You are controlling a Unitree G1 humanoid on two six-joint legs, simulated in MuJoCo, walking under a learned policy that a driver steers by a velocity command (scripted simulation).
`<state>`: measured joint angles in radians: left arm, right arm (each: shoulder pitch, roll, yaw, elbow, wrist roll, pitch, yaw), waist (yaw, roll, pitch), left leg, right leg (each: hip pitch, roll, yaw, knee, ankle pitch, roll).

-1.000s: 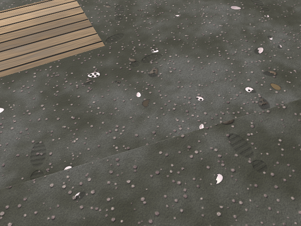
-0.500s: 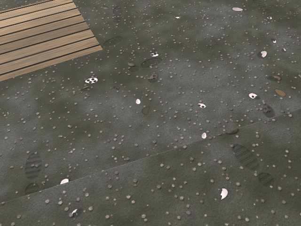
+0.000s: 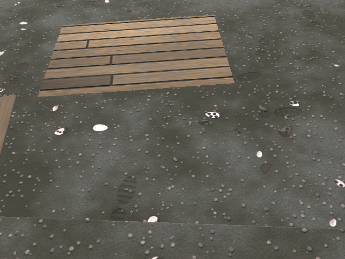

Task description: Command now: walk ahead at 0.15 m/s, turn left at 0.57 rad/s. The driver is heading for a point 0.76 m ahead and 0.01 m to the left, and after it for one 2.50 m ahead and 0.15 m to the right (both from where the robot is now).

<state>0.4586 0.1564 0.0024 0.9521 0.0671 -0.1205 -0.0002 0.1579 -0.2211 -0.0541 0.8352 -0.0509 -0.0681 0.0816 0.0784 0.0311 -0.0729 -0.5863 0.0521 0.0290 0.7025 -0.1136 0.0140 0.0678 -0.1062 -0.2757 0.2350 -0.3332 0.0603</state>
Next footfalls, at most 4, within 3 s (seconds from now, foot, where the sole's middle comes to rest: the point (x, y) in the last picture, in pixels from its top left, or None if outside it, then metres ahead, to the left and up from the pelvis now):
0.06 left None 0.15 0.14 -0.77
0.50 right None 0.22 -0.09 -0.77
0.96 left None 0.22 0.17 -0.77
1.38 right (189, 244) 0.60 0.05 -0.77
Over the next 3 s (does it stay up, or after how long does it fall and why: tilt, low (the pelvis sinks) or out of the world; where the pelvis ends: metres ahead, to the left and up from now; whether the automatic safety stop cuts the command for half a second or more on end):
stays up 0.85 0.12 -0.13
